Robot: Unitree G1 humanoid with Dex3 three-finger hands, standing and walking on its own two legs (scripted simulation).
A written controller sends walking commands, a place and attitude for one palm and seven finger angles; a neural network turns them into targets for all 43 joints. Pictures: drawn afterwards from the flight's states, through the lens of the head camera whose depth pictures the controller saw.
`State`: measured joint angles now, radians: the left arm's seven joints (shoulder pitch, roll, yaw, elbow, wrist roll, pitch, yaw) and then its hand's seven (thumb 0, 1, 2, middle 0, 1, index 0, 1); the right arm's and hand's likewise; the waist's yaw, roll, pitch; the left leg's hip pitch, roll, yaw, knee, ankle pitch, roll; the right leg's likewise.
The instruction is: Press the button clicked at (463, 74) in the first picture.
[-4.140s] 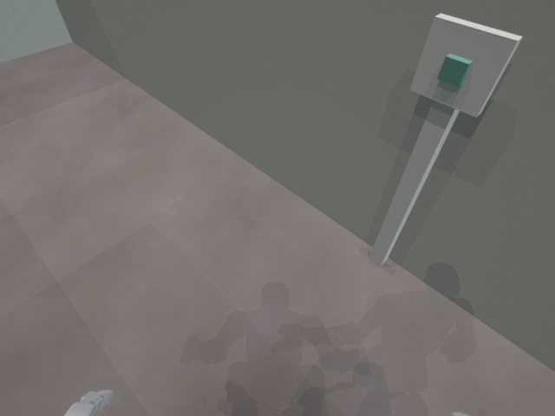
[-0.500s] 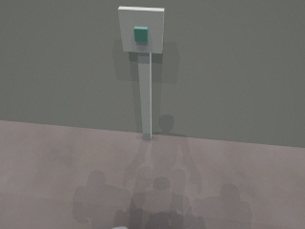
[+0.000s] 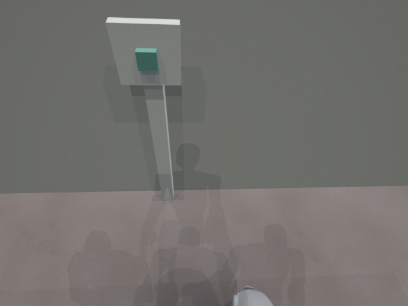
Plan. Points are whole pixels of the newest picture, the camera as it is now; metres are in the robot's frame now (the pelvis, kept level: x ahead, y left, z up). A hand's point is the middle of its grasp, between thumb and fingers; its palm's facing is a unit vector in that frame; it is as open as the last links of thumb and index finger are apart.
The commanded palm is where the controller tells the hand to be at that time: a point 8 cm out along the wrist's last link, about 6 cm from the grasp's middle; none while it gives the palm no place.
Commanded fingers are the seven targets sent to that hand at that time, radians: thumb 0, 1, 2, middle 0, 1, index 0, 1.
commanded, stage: take the last steps up to it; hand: left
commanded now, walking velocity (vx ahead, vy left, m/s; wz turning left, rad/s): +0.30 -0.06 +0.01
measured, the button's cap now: (147, 59) +0.70 +0.16 +0.10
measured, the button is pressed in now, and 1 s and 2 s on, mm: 0 0 0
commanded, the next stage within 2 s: come to a stop and stand still in 0.30 s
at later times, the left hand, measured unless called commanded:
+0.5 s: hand (146, 297) +0.18 +0.13 -0.18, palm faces +0.11 -0.98 -0.17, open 7.2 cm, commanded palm none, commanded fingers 0.00 0.90 0.90 -0.20 -0.30 -0.20 -0.30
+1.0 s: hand out of the picture +0.14 +0.12 -0.17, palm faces +0.10 -0.96 -0.28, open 7.4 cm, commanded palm none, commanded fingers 0.00 0.90 0.90 -0.20 -0.30 -0.20 -0.30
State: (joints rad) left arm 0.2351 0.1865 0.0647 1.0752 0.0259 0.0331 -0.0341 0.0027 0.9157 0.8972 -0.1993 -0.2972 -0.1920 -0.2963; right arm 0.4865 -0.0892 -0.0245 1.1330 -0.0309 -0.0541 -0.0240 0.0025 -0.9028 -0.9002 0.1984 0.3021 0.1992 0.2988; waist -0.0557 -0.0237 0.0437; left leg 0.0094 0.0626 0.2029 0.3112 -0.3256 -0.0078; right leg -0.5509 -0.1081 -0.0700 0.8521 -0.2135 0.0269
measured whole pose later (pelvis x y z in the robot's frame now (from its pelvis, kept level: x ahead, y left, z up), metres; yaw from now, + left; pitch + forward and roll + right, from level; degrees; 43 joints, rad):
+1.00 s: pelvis +0.14 -0.07 -0.01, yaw +2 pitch -1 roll +2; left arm 0.34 0.16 0.04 1.02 0.03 0.03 0.03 0.00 0.91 0.90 -0.20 -0.30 -0.19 -0.30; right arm 0.19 -0.20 -0.09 1.03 -0.03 0.10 0.00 0.00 -0.91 -0.90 0.20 0.30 0.20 0.30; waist 0.02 0.04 -0.02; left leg -0.52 0.04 0.06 0.78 -0.34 -0.02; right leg -0.23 -0.06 -0.06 0.60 -0.36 0.00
